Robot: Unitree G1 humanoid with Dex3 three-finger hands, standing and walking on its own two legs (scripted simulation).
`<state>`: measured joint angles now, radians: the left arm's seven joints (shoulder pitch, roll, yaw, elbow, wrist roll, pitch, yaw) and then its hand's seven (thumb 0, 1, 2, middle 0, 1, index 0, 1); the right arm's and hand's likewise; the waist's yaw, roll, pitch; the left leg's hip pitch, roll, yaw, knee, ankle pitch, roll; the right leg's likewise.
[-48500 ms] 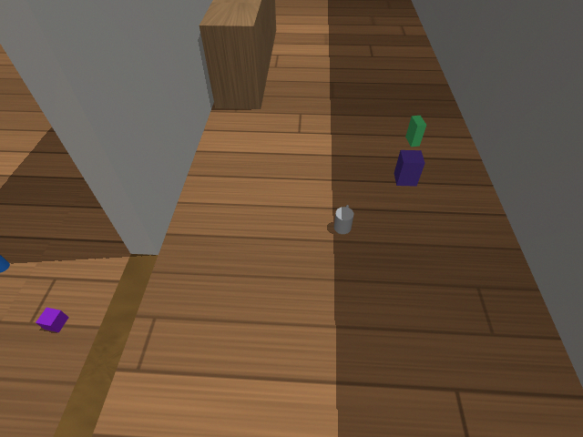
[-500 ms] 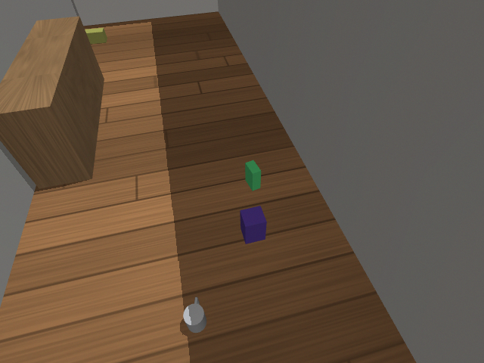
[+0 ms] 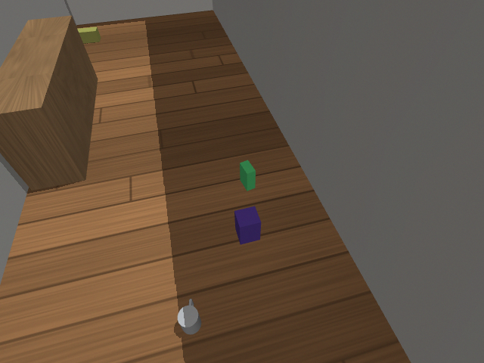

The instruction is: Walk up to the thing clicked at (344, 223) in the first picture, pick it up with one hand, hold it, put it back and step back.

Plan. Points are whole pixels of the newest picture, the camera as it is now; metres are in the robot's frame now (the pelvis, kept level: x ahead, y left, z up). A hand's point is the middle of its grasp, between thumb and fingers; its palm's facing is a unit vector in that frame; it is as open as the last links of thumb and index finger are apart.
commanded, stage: stand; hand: left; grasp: from above
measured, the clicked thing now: (190, 315) +0.42 +0.23 -0.73
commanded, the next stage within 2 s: step back in 0.78 s
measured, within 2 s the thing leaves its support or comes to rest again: neither
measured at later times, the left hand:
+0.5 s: hand out of the picture +0.07 +0.25 -0.16, palm faces +0.00 -0.94 -0.34, open 7.4 cm
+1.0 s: hand out of the picture +0.08 +0.29 -0.17, palm faces -0.01 -0.93 -0.38, open 7.4 cm
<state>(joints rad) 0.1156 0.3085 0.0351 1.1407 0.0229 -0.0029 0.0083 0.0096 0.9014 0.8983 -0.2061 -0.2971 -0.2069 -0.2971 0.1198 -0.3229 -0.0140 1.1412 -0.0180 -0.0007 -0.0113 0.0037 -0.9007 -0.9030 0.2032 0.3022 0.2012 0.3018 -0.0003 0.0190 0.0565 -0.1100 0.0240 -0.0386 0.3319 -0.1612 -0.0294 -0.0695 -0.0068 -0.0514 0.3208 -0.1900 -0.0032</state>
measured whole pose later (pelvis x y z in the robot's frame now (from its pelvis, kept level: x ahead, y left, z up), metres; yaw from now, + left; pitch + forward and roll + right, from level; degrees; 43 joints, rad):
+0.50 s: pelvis +0.00 +0.00 +0.00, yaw +0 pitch -3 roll +0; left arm 0.12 0.33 0.02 1.13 0.02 -0.01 0.00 0.01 0.90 0.90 -0.21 -0.30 -0.21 -0.30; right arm 0.12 -0.33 0.00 1.14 -0.02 0.00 0.00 0.00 -0.90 -0.90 0.20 0.30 0.20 0.30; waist 0.00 0.01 0.05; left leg -0.11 0.02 -0.04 0.32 -0.16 -0.03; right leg -0.07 -0.01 -0.05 0.32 -0.19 0.00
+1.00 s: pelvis -0.03 +0.02 -0.01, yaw +0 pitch -2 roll +0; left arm 0.07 0.36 0.07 0.98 0.03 0.03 0.01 0.01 0.90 0.90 -0.21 -0.30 -0.21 -0.30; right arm 0.11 -0.39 -0.05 0.99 0.00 0.05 0.01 0.00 -0.90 -0.90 0.20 0.30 0.20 0.30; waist -0.01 0.00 0.15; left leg -0.35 -0.04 -0.05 0.86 -0.46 0.04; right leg -0.25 -0.05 -0.04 0.52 -0.24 0.00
